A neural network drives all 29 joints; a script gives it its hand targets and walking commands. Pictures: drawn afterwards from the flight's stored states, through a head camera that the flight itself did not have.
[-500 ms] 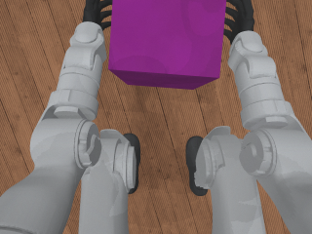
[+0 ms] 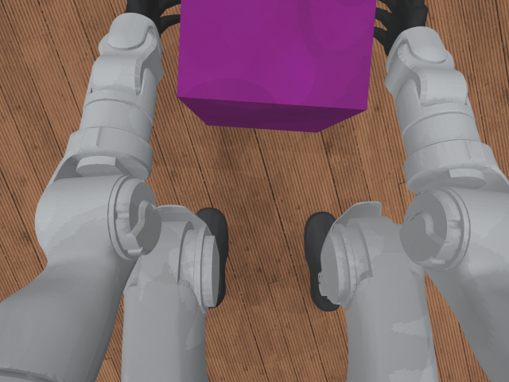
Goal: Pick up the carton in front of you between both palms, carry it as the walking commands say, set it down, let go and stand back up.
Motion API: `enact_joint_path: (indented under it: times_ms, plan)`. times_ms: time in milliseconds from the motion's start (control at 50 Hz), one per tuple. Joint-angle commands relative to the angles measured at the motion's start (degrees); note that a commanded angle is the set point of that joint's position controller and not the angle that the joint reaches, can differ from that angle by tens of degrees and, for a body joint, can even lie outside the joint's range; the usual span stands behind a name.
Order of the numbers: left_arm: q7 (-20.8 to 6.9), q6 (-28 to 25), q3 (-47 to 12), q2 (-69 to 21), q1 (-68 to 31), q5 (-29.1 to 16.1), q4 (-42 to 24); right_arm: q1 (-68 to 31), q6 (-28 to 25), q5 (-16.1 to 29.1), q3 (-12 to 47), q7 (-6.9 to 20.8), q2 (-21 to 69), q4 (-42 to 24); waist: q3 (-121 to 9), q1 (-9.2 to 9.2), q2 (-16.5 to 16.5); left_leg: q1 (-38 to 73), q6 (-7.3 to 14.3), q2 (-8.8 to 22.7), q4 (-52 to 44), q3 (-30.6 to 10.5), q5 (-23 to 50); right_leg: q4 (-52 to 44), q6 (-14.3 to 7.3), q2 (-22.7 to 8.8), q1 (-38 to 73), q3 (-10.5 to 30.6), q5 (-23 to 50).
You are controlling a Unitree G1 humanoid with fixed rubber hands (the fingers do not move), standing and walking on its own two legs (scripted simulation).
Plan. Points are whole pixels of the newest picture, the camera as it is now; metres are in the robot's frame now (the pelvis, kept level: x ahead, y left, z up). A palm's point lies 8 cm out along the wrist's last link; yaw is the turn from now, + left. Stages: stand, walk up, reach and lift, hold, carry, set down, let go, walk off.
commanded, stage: set down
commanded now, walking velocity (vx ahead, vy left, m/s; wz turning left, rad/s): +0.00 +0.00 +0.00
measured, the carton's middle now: (270, 51) +0.53 +0.01 -0.23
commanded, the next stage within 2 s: let go in 1.54 s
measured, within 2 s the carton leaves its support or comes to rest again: rests again in 0.26 s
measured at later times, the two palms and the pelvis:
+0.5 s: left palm (118, 40) +0.53 +0.22 -0.18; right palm (415, 53) +0.52 -0.18 -0.18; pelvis +0.00 +0.00 +0.00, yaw +1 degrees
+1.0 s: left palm out of the picture +0.54 +0.21 -0.02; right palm out of the picture +0.53 -0.17 -0.01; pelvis +0.02 +0.00 +0.10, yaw +1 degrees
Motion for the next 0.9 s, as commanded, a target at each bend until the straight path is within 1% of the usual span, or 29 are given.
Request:
enact_joint_path:
  times_ms: [0, 100, 140, 160, 200, 220, 240, 260, 280, 320, 360, 400, 440, 500, 560, 620, 660, 760, 820, 880]
  plan:
    - [-9.6, 0.8, -10.8, -37.8, -14.7, -0.9, 3.2, -19.7, 0.2, 1.1, 12.6, 10.0, 38.4, 1.0, -40.2, 1.31, 2.3, 25.3, 1.7, -4.3, -10.2, 1.2, 4.9, -10.6, -1.4, 3.8, 17.2, -2.4, 3.9]
    - [-8.8, 0.4, -10.3, -34.0, -14.2, -0.5, 3.8, -18.4, 0.0, 0.1, 11.1, 9.3, 34.9, 1.9, -39.5, 1.08, 2.4, 26.7, 1.2, -3.9, -10.2, 1.1, 4.2, -10.5, -1.0, 3.5, 18.5, -2.5, 3.3]
    - [-8.1, -0.3, -10.1, -31.3, -14.3, -0.6, 4.0, -17.7, -0.5, -0.1, 10.5, 8.7, 32.4, 2.0, -40.3, 0.97, 2.6, 27.8, 0.7, -3.6, -10.0, 1.2, 4.4, -10.3, -0.6, 3.2, 19.7, -2.7, 3.6]
    - [-7.3, -0.7, -9.7, -28.5, -13.9, -0.6, 4.2, -17.0, -0.9, -0.1, 9.9, 8.1, 29.8, 2.1, -40.9, 0.90, 2.7, 28.6, 0.3, -3.4, -9.9, 1.3, 4.7, -10.2, -0.3, 2.9, 20.4, -2.9, 3.9]
    - [-3.8, -2.6, -6.8, -15.0, -11.1, -0.8, 4.5, -12.5, -2.5, -0.1, 6.6, 5.0, 17.2, 3.0, -42.6, 0.72, 2.8, 31.2, -0.7, -2.4, -9.8, 1.6, 5.4, -10.1, 0.8, 1.9, 22.3, -3.3, 4.8]
    - [-1.2, -3.8, -5.2, -3.8, -8.8, -1.3, 5.1, -9.2, -3.6, 0.0, 4.6, 2.4, 6.3, 3.7, -43.3, 0.62, 2.6, 32.5, -1.2, -1.9, -9.7, 1.7, 5.4, -9.9, 1.3, 1.3, 23.3, -3.5, 5.0]
    - [2.2, -5.4, -4.1, 8.6, -6.7, -2.8, 4.4, -6.4, -5.3, 1.4, 4.0, -1.0, -5.8, 3.2, -44.8, 0.46, 2.4, 34.2, -1.6, -1.3, -9.5, 1.7, 5.8, -9.9, 1.8, 0.6, 24.2, -3.6, 5.7]
    - [4.4, -6.7, -5.7, 12.3, -8.7, -5.5, 3.5, -7.1, -6.7, 4.5, 5.7, -3.2, -9.5, 3.1, -47.8, 0.28, 2.5, 35.8, -1.6, -1.0, -8.9, 1.3, 7.7, -9.6, 2.1, 0.3, 25.4, -3.4, 8.0]
    - [5.5, -7.7, -7.4, 12.9, -10.6, -8.2, 3.3, -8.3, -7.8, 7.5, 7.3, -4.5, -11.3, 3.3, -50.7, 0.37, 3.3, 37.2, -1.6, -0.9, -8.3, 1.1, 10.3, -9.3, 1.9, 0.1, 26.0, -3.0, 10.4]
    - [6.5, -9.6, -10.7, 13.7, -13.0, -13.4, 2.2, -10.9, -9.6, 12.8, 11.8, -5.4, -12.3, 3.1, -55.7, -0.12, 4.0, 39.3, -1.6, -0.5, -7.0, 0.3, 15.5, -7.9, 1.4, -0.6, 26.4, -2.4, 15.2]
    - [6.5, -10.5, -14.2, 13.5, -15.3, -17.3, -0.6, -13.1, -10.7, 16.4, 15.3, -5.6, -12.4, 0.7, -59.3, -1.07, 4.3, 41.2, -1.5, 0.0, -6.0, -0.4, 18.8, -7.2, 1.2, -1.2, 25.7, -2.2, 17.7]
    - [6.2, -10.6, -16.5, 14.3, -16.5, -20.2, -2.8, -14.0, -11.0, 18.8, 17.3, -5.7, -13.3, -1.9, -63.0, -1.63, 4.6, 43.0, -1.8, 0.3, -5.4, -0.4, 20.3, -6.9, 1.0, -1.7, 26.9, -2.4, 18.7]
    - [6.1, -10.3, -17.7, 15.7, -16.0, -22.2, -4.4, -13.1, -10.6, 19.9, 18.0, -6.1, -14.5, -4.1, -66.6, -2.08, 4.6, 45.0, -1.9, 0.4, -5.3, 0.0, 20.3, -7.1, 0.8, -1.9, 29.3, -2.7, 18.7]
    - [6.1, -9.4, -17.4, 17.1, -13.4, -23.1, -5.0, -10.1, -9.6, 20.1, 18.0, -6.8, -15.1, -6.2, -71.2, -2.24, 4.7, 47.9, -1.8, 0.3, -6.1, 1.1, 18.8, -8.4, 0.8, -1.7, 32.9, -3.2, 17.7]
    - [6.4, -8.3, -15.9, 17.3, -10.3, -22.0, -6.6, -7.5, -8.3, 19.5, 17.4, -7.4, -14.5, -9.3, -76.2, -1.68, 4.7, 49.8, -1.6, -0.3, -7.8, 2.5, 17.2, -10.4, 0.6, -1.1, 37.1, -3.8, 16.9]
    - [6.5, -6.8, -13.4, 17.1, -7.8, -19.5, -10.6, -5.4, -6.8, 18.1, 16.5, -7.9, -12.8, -14.2, -80.7, -0.86, 4.2, 50.5, -1.2, -1.2, -10.7, 3.9, 16.5, -13.1, 0.5, 0.0, 41.2, -4.2, 17.2]
    - [6.4, -5.7, -11.3, 16.9, -6.0, -17.5, -11.9, -3.5, -5.6, 16.7, 15.5, -8.2, -11.4, -16.0, -80.1, -0.41, 3.7, 49.1, -0.9, -1.8, -13.2, 4.7, 15.5, -15.5, 0.5, 0.6, 41.9, -4.1, 16.7]
    - [5.2, -5.3, -7.8, 13.5, -2.0, -13.8, -8.5, 0.5, -4.6, 12.7, 12.7, -7.6, -7.9, -13.1, -66.2, -0.56, 2.6, 40.3, -0.6, -2.0, -18.3, 4.3, 11.9, -20.9, 0.9, 0.7, 35.9, -3.3, 13.4]
    - [4.6, -5.8, -7.1, 12.5, -1.3, -12.8, -7.6, 1.3, -4.9, 11.4, 11.7, -7.0, -7.2, -12.4, -64.9, -0.84, 2.7, 39.5, -0.8, -2.2, -21.1, 4.0, 11.6, -23.6, 1.0, 0.7, 35.3, -3.2, 13.4]
    - [4.3, -5.8, -7.0, 12.3, -1.1, -12.3, -7.9, 1.8, -4.9, 10.8, 11.0, -6.8, -7.1, -12.8, -67.3, -1.11, 3.2, 41.5, -1.0, -2.4, -24.0, 4.0, 11.7, -26.2, 1.0, 0.8, 36.5, -3.4, 13.7]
